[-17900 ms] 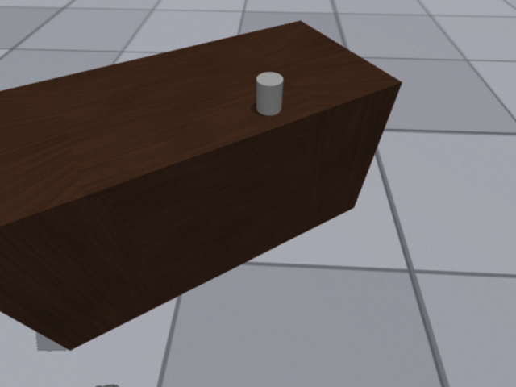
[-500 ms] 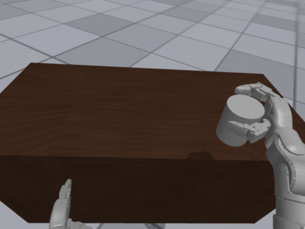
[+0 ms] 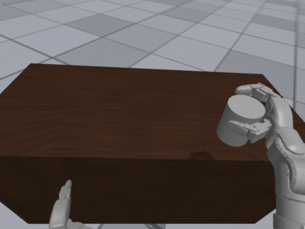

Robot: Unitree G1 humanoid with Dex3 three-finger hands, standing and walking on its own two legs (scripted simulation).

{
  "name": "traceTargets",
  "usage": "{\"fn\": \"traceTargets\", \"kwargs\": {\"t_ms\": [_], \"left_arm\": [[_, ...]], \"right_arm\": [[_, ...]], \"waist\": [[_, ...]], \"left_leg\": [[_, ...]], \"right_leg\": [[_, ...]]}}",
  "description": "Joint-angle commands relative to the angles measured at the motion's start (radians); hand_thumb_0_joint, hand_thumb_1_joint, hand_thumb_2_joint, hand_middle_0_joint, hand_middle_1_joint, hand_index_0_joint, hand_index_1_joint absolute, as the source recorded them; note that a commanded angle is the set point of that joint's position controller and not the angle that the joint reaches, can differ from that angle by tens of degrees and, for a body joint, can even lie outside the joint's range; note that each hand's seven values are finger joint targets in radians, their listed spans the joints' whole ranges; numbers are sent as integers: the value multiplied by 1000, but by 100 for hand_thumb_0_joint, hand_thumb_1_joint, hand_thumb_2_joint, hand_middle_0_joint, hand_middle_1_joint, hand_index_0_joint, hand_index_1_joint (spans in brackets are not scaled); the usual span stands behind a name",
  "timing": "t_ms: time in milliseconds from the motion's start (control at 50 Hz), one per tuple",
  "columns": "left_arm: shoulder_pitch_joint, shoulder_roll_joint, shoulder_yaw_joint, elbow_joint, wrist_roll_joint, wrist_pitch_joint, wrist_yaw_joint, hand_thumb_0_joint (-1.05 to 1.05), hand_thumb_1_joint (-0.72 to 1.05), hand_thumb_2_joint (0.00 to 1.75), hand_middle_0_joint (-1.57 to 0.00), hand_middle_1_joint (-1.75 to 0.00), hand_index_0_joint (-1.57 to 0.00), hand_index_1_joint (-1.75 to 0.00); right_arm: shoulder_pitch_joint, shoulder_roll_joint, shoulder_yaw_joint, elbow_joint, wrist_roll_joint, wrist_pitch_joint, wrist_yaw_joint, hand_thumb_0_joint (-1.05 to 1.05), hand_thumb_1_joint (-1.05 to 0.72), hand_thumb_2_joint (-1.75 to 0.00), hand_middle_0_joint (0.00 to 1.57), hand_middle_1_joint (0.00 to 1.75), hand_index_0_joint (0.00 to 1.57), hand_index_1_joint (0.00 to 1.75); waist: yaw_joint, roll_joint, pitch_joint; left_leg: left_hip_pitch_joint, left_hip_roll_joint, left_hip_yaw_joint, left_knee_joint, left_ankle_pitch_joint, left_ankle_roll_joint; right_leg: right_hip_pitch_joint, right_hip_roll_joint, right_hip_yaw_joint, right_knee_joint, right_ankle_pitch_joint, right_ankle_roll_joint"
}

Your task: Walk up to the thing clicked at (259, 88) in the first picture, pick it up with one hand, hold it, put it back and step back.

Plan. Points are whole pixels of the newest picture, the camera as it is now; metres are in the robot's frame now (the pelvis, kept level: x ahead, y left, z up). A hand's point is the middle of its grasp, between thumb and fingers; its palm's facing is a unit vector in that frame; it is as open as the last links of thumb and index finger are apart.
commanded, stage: hold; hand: right
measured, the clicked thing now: (238, 121) +0.32 -0.17 +0.18
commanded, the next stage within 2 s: crouch in 0.50 s
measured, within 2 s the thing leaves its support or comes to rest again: neither
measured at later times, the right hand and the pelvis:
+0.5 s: hand (246, 111) +0.32 -0.17 +0.21, palm faces +0.09 +1.00 -0.03, open 11.0 cm; pelvis -0.01 +0.00 +0.00, yaw +0 degrees
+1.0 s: hand (233, 115) +0.37 -0.18 +0.16, palm faces +0.13 +0.99 +0.00, open 11.0 cm; pelvis -0.01 +0.01 +0.00, yaw +0 degrees
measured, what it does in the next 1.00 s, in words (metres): stands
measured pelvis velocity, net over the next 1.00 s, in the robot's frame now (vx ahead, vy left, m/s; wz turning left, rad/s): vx -0.01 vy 0.01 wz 0.01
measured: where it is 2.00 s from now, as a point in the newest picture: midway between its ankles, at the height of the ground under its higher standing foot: outside the picture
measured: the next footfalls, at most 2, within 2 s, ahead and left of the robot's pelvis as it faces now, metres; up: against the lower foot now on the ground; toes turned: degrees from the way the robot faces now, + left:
none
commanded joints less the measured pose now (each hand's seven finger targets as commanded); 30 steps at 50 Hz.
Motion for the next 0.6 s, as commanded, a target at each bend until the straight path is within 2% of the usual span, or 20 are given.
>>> {"fn": "traceTargets", "kwargs": {"t_ms": [0,20,40,60,80,100,120,180,240,280,320,340,360,380,420,440,480,500,560,580], "left_arm": [[-134,111,22,-161,0,-58,0,0,-57,6,-5,-5,-4,-6],[-127,116,38,-143,-1,-58,3,0,-56,6,-5,-5,-5,-6],[-156,146,56,-191,1,-62,8,0,-56,6,-5,-5,-5,-6],[-125,122,41,-147,2,-59,6,0,-56,6,-5,-5,-4,-6],[-133,114,31,-160,3,-60,6,0,-57,7,-5,-5,-4,-6],[-147,112,27,-168,3,-63,6,0,-56,6,-5,-5,-4,-6],[-159,140,48,-192,5,-68,11,0,-56,6,-5,-5,-5,-6],[-154,98,11,-153,2,-63,7,0,-56,6,-5,-5,-4,-5],[-168,121,29,-147,4,-58,9,0,-56,6,-5,-5,-4,-6],[-152,139,47,-144,4,-59,11,0,-56,5,-5,-5,-5,-5],[-147,153,58,-144,4,-62,9,0,-56,6,-5,-5,-5,-5],[-149,121,27,-164,2,-61,7,0,-55,5,-5,-5,-5,-5],[-133,110,22,-149,2,-58,8,0,-56,6,-5,-5,-4,-5],[-137,108,24,-160,0,-61,6,0,-56,6,-5,-5,-4,-5],[-150,120,31,-183,1,-65,8,0,-56,6,-5,-5,-4,-5],[-129,118,33,-141,-2,-59,6,0,-56,6,-5,-5,-4,-5],[-154,142,52,-172,-1,-58,7,0,-56,6,-5,-5,-4,-5],[-138,144,57,-149,2,-58,6,0,-56,6,-5,-5,-4,-5],[-137,121,32,-173,1,-64,4,0,-56,6,-5,-5,-4,-5],[-141,118,30,-161,-1,-64,3,0,-52,5,-4,-5,-6,-3]], "right_arm": [[-470,-210,-87,-294,16,-120,-3,0,-2,-133,124,145,131,145],[-459,-223,-98,-285,13,-120,-7,0,-1,-134,124,146,131,146],[-476,-215,-88,-305,15,-127,-11,0,-2,-134,124,146,131,146],[-465,-205,-88,-301,18,-128,-12,0,-4,-133,124,145,131,145],[-461,-193,-71,-316,17,-128,-12,0,-3,-134,125,146,131,146],[-463,-188,-77,-329,22,-129,-14,0,-3,-134,125,146,131,146],[-468,-211,-91,-324,20,-131,-16,0,-3,-135,125,147,132,147],[-456,-184,-65,-274,16,-123,-10,0,-2,-134,125,146,132,146],[-473,-217,-85,-236,13,-118,-8,0,-1,-134,124,146,131,146],[-465,-188,-67,-245,16,-112,-3,0,-2,-134,124,146,131,146],[-471,-231,-109,-274,19,-118,-6,0,-3,-133,124,145,130,145],[-492,-230,-100,-302,20,-123,-2,0,-3,-133,124,145,131,145],[-465,-221,-106,-260,22,-121,0,0,-5,-132,124,144,130,144],[-446,-191,-87,-251,27,-122,4,0,-4,-132,125,145,131,145],[-468,-214,-102,-232,24,-122,2,0,-2,-134,125,146,132,146],[-465,-210,-102,-219,30,-122,3,0,-2,-133,125,146,132,146],[-478,-224,-105,-244,24,-121,2,0,0,-132,124,145,130,145],[-480,-211,-86,-262,18,-124,0,0,0,-131,123,143,129,143],[-482,-177,-57,-270,18,-127,4,0,-2,-132,125,145,131,145],[-471,-187,-71,-261,21,-127,3,0,4,-136,124,147,131,147]], "waist": [[-5,17,-209],[-6,8,-204],[6,31,-221],[-5,27,-217],[0,22,-225],[-7,25,-226],[-5,45,-245],[-7,20,-199],[-3,35,-193],[7,40,-192],[-7,38,-212],[-5,35,-206],[-3,63,-182],[-1,88,-174],[6,76,-198],[0,68,-164],[-2,48,-190],[0,26,-194],[3,27,-202],[-1,38,-190]], "left_leg": [[33,-38,56,-96,168,17],[30,-37,55,-94,175,19],[38,-38,55,-97,166,16],[37,-37,54,-91,186,17],[40,-37,55,-90,190,19],[43,-38,55,-92,185,17],[54,-40,58,-90,192,17],[37,-41,58,-98,157,18],[39,-37,54,-108,149,14],[32,-38,54,-109,150,15],[43,-39,56,-108,140,17],[45,-35,53,-115,124,15],[35,-35,54,-120,107,11],[40,-37,55,-122,104,9],[37,-36,53,-122,106,7],[23,-38,52,-120,106,9],[27,-39,52,-115,115,12],[22,-39,55,-109,120,17],[28,-40,58,-106,147,18],[30,-40,58,-110,133,16]], "right_leg": [[77,37,-38,-89,164,-36],[79,36,-38,-88,170,-34],[80,36,-37,-87,159,-36],[83,36,-39,-81,180,-35],[84,35,-38,-82,186,-34],[84,36,-39,-79,180,-34],[91,33,-34,-78,190,-35],[68,33,-34,-90,156,-33],[58,40,-41,-92,139,-38],[74,37,-42,-93,138,-38],[71,39,-42,-98,134,-37],[64,43,-45,-95,118,-40],[53,44,-45,-94,103,-45],[48,41,-43,-98,97,-46],[60,42,-45,-96,95,-46],[54,41,-46,-98,96,-45],[66,41,-44,-100,104,-41],[71,39,-42,-102,111,-38],[84,35,-37,-97,142,-34],[70,37,-38,-97,127,-38]]}}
